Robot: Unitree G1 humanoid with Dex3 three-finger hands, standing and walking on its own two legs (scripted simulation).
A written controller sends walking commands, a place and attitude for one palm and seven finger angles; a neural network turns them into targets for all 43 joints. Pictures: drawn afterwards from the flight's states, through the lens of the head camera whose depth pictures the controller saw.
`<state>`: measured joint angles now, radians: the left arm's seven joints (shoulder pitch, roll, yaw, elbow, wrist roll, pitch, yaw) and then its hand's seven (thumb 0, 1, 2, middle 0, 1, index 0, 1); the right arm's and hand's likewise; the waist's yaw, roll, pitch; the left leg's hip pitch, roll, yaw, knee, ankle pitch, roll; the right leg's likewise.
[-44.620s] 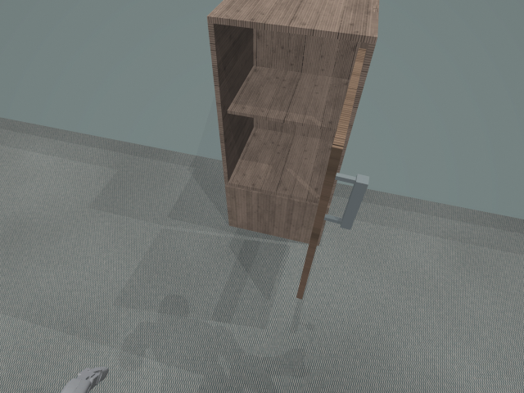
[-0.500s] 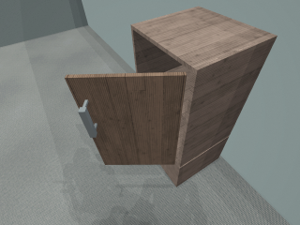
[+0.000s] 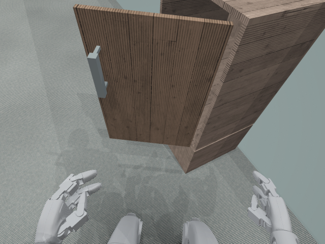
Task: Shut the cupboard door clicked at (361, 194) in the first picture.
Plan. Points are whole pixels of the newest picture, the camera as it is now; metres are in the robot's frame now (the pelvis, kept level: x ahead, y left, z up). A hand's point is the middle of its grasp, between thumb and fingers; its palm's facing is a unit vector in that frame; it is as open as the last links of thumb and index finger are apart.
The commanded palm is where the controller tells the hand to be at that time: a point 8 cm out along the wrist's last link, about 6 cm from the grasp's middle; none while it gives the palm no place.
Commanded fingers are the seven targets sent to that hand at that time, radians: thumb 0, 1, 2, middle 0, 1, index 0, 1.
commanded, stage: raise the hand and make a fist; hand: left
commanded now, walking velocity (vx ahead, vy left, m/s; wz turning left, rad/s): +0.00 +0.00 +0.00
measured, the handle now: (100, 72) +0.55 +0.24 +0.07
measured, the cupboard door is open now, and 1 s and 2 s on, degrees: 57 57 57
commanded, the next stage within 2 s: bring the fist close to the handle in 1.44 s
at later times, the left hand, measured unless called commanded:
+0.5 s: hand (75, 175) +0.24 +0.21 +0.07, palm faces +0.09 -0.99 -0.06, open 3.6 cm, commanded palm +0.21 +0.25 +0.05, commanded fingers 0.00 0.90 0.90 -1.10 -1.28 -1.10 -1.28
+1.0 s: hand (96, 170) +0.26 +0.17 +0.05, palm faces -0.06 -1.00 -0.05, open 3.1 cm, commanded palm +0.24 +0.24 +0.06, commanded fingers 0.00 0.90 0.90 -1.30 -1.50 -1.30 -1.50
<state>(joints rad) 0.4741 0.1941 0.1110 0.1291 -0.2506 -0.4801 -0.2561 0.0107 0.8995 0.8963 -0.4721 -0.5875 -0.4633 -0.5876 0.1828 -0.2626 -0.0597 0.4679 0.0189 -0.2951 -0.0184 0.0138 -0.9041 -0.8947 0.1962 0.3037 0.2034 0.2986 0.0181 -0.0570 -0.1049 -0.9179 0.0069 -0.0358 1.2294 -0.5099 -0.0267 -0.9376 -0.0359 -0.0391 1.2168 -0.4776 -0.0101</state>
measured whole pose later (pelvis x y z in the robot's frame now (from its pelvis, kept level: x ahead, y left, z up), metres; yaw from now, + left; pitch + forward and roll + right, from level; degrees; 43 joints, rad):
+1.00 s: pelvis +0.04 +0.00 +0.00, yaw +0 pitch +17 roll -2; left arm 0.41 0.25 0.12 -0.08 -0.26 -0.35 -0.27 0.01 0.90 0.90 -1.29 -1.48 -1.28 -1.48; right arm 0.25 -0.22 0.02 0.46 0.02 -0.14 -0.06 0.01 -0.90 -0.89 0.20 0.30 0.21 0.30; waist 0.01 0.02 -0.15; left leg -0.96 0.02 -0.07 1.25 -0.58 -0.03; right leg -0.96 -0.02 -0.06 1.21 -0.54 -0.01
